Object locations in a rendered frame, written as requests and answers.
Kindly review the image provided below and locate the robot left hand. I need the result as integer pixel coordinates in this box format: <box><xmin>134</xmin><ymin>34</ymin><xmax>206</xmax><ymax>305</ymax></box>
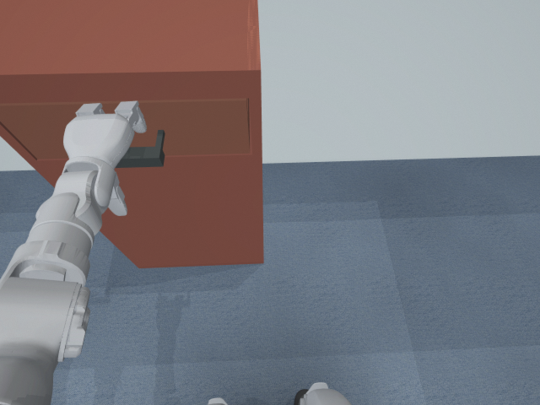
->
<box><xmin>63</xmin><ymin>101</ymin><xmax>147</xmax><ymax>216</ymax></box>

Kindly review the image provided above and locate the drawer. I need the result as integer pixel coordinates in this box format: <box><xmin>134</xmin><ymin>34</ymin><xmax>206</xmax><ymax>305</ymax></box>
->
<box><xmin>0</xmin><ymin>98</ymin><xmax>250</xmax><ymax>159</ymax></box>

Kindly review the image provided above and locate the right robot shin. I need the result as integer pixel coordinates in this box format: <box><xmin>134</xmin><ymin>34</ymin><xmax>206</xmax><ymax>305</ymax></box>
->
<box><xmin>306</xmin><ymin>382</ymin><xmax>328</xmax><ymax>395</ymax></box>

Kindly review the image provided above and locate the robot left forearm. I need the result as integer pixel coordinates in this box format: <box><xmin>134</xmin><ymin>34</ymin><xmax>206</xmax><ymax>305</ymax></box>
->
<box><xmin>0</xmin><ymin>156</ymin><xmax>116</xmax><ymax>289</ymax></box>

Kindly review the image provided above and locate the handle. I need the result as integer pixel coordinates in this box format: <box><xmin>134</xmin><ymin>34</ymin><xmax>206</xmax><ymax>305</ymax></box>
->
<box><xmin>116</xmin><ymin>130</ymin><xmax>165</xmax><ymax>168</ymax></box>

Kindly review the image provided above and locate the robot left upper arm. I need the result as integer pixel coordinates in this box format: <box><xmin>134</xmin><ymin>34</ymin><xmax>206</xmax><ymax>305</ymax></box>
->
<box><xmin>0</xmin><ymin>277</ymin><xmax>90</xmax><ymax>405</ymax></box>

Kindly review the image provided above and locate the cabinet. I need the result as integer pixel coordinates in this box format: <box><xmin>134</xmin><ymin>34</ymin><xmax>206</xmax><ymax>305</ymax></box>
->
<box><xmin>0</xmin><ymin>0</ymin><xmax>264</xmax><ymax>268</ymax></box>

